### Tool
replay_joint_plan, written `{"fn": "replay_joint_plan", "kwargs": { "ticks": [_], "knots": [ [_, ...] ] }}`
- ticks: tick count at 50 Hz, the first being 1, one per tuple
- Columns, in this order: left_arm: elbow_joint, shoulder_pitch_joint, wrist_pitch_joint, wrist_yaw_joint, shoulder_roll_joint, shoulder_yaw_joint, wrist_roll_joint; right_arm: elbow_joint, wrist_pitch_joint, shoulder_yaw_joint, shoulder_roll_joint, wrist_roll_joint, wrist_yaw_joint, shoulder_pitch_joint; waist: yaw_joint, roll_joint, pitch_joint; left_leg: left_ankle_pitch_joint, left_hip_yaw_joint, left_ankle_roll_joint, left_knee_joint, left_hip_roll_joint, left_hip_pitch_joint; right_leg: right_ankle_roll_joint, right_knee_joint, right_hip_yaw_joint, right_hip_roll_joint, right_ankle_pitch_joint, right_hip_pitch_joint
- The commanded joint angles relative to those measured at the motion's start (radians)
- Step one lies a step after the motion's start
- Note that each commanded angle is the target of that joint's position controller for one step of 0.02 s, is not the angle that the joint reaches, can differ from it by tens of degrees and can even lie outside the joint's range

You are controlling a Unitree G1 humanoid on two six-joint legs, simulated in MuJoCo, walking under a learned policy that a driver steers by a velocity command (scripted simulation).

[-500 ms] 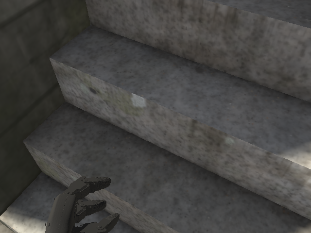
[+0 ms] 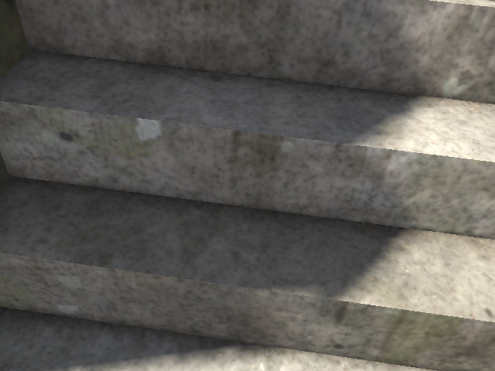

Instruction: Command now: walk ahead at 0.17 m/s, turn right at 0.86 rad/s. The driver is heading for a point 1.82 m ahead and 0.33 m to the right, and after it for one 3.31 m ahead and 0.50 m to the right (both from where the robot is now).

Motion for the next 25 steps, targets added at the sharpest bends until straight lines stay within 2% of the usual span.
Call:
{"fn": "replay_joint_plan", "kwargs": {
  "ticks": [1,3,4,5,6,7,8,9,10,11,12,13,14,15,16,17,18,20,21,22,23,24,25],
  "knots": [
    [-0.088,-0.014,-0.008,-0.004,0.092,0.030,0.000,-0.113,-0.036,-0.100,-0.234,0.009,-0.011,-0.065,0.008,0.145,0.044,-0.300,-0.414,-0.154,-0.434,0.345,0.111,-0.044,-0.104,-0.004,-0.053,-0.026,-0.140],
    [-0.054,0.032,-0.006,-0.010,0.137,0.046,0.002,-0.123,-0.056,-0.121,-0.258,0.016,-0.002,-0.092,0.030,0.168,0.052,-0.419,-0.351,-0.205,-0.531,0.329,0.029,-0.082,-0.222,-0.088,-0.068,-0.042,0.006],
    [-0.040,0.035,-0.008,-0.014,0.146,0.047,0.006,-0.126,-0.065,-0.131,-0.271,0.018,0.001,-0.116,0.038,0.190,0.068,-0.364,-0.268,-0.246,-0.572,0.291,-0.020,-0.103,-0.331,-0.144,-0.066,-0.067,0.110],
    [-0.026,0.049,-0.013,-0.017,0.153,0.045,0.016,-0.135,-0.073,-0.145,-0.295,0.020,0.007,-0.160,0.055,0.228,0.079,-0.261,-0.164,-0.308,-0.623,0.235,-0.077,-0.125,-0.475,-0.218,-0.056,-0.111,0.255],
    [0.003,0.102,-0.022,-0.020,0.159,0.041,0.029,-0.154,-0.079,-0.165,-0.329,0.028,0.014,-0.246,0.099,0.245,0.082,-0.134,-0.042,-0.376,-0.672,0.159,-0.166,-0.156,-0.678,-0.306,-0.034,-0.189,0.471],
    [0.056,0.187,-0.032,-0.022,0.182,0.043,0.047,-0.183,-0.087,-0.189,-0.367,0.027,0.019,-0.350,0.149,0.214,0.091,-0.016,0.056,-0.432,-0.675,0.084,-0.228,-0.185,-0.898,-0.407,0.006,-0.291,0.679],
    [0.143,0.324,-0.037,-0.025,0.219,0.052,0.061,-0.212,-0.098,-0.203,-0.352,0.030,0.019,-0.439,0.188,0.144,0.118,0.121,0.105,-0.474,-0.531,0.015,-0.273,-0.239,-1.115,-0.460,0.035,-0.369,0.839],
    [0.215,0.361,-0.051,-0.042,0.176,0.057,0.031,-0.192,-0.098,-0.194,-0.291,0.048,0.016,-0.425,0.190,-0.190,0.141,0.010,0.097,-0.387,0.034,-0.028,-0.245,-0.331,-1.358,-0.346,-0.009,-0.252,0.834],
    [0.147,0.112,-0.083,-0.067,0.043,0.016,-0.019,-0.149,-0.086,-0.142,-0.162,0.038,0.048,-0.259,0.044,-0.474,0.164,-0.312,-0.101,-0.200,0.675,0.091,-0.248,-0.309,-1.307,-0.246,-0.047,-0.064,0.587],
    [0.060,-0.078,-0.125,-0.083,-0.029,-0.051,-0.018,-0.185,-0.070,-0.079,0.044,0.024,0.105,-0.195,-0.108,-0.309,0.135,-0.235,-0.249,-0.123,1.037,0.143,-0.551,-0.373,-1.084,-0.054,-0.139,-0.232,0.530],
    [0.010,-0.168,-0.149,-0.110,0.050,-0.059,-0.044,-0.205,-0.088,-0.056,0.054,-0.022,0.145,-0.054,-0.214,-0.071,0.040,-0.284,-0.286,-0.116,1.174,0.084,-0.686,-0.486,-0.966,0.141,-0.254,0.088,0.557],
    [-0.029,-0.043,-0.179,-0.110,0.337,0.042,-0.066,-0.271,-0.127,-0.079,-0.126,-0.024,0.156,-0.159,-0.080,-0.074,-0.107,-0.169,-0.441,-0.129,0.999,0.066,-0.718,-0.588,-1.425,0.707,-0.445,-0.589,0.601],
    [-0.035,-0.057,-0.184,-0.083,0.334,0.054,-0.053,-0.287,-0.143,-0.109,-0.220,-0.008,0.158,-0.288,-0.040,0.091,-0.062,-0.059,-0.466,-0.148,0.846,0.137,-0.762,-0.513,-1.486,0.723,-0.455,-0.813,0.649],
    [-0.049,-0.100,-0.174,-0.060,0.310,0.038,-0.032,-0.280,-0.132,-0.120,-0.238,-0.004,0.149,-0.300,-0.041,0.171,-0.075,0.003,-0.431,-0.179,0.739,0.131,-0.620,-0.447,-1.427,0.629,-0.393,-0.689,0.591],
    [-0.056,-0.093,-0.169,-0.055,0.286,0.024,-0.011,-0.257,-0.112,-0.114,-0.222,-0.006,0.140,-0.309,-0.021,0.185,-0.076,-0.077,-0.354,-0.199,0.624,0.096,-0.504,-0.430,-1.399,0.506,-0.317,-0.626,0.531],
    [-0.059,-0.120,-0.171,-0.050,0.284,0.029,-0.005,-0.262,-0.107,-0.114,-0.211,0.004,0.133,-0.318,-0.021,0.139,-0.045,-0.123,-0.319,-0.209,0.484,0.076,-0.366,-0.409,-1.352,0.402,-0.265,-0.534,0.452],
    [-0.059,-0.121,-0.167,-0.044,0.273,0.025,-0.001,-0.254,-0.105,-0.111,-0.185,0.015,0.131,-0.327,-0.012,0.086,-0.030,-0.185,-0.249,-0.210,0.385,0.044,-0.196,-0.393,-1.343,0.292,-0.211,-0.485,0.341],
    [-0.055,-0.112,-0.158,-0.048,0.238,0.018,-0.009,-0.236,-0.114,-0.113,-0.153,0.048,0.131,-0.274,-0.024,-0.033,0.008,-0.251,-0.190,-0.212,0.230,-0.002,-0.046,-0.391,-1.295,0.231,-0.143,-0.438,0.294],
    [-0.069,-0.143,-0.151,-0.050,0.202,0.008,-0.020,-0.212,-0.123,-0.118,-0.145,0.057,0.132,-0.198,-0.062,-0.058,0.027,-0.181,-0.188,-0.195,0.090,-0.005,0.021,-0.385,-1.250,0.231,-0.116,-0.434,0.294],
    [-0.086,-0.168,-0.142,-0.050,0.150,-0.008,-0.023,-0.160,-0.131,-0.125,-0.144,0.056,0.133,-0.092,-0.102,-0.068,0.031,-0.079,-0.174,-0.173,-0.060,-0.017,0.132,-0.370,-1.182,0.223,-0.083,-0.424,0.261],
    [-0.126,-0.239,-0.143,-0.052,0.078,-0.028,-0.026,-0.100,-0.141,-0.138,-0.174,0.035,0.134,0.069,-0.163,-0.038,0.016,-0.018,-0.273,-0.128,-0.098,0.070,0.368,-0.313,-0.965,0.167,-0.033,-0.338,0.078],
    [-0.188,-0.288,-0.163,-0.058,-0.042,-0.065,-0.044,-0.063,-0.148,-0.161,-0.292,-0.024,0.139,0.187,-0.170,0.294,-0.016,-0.148,-0.739,0.005,-0.178,0.362,0.580,-0.235,-0.533,0.037,0.065,-0.405,-0.279],
    [-0.208,-0.278,-0.178,-0.070,-0.022,-0.071,-0.058,-0.062,-0.168,-0.167,-0.315,-0.038,0.145,0.150,-0.116,0.297,-0.034,-0.423,-1.064,0.134,-0.290,0.554,0.514,-0.227,-0.300,0.106,-0.058,-0.362,-0.418]
  ]
}}
Velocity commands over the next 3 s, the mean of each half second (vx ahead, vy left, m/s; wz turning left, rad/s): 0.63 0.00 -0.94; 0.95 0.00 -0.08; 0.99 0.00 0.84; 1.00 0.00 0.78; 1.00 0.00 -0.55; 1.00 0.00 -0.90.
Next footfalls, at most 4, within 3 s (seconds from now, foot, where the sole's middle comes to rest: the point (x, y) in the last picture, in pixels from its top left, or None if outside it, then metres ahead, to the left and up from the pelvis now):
0.22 right None -0.10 -0.07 -0.76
0.46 left None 0.00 0.18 -0.76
0.86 right None -0.02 -0.26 -0.76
1.36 left None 0.33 -0.13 -0.54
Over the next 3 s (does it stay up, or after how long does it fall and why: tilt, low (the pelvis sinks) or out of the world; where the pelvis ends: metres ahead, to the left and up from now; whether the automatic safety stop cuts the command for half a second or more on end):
stays up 0.86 -0.30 0.65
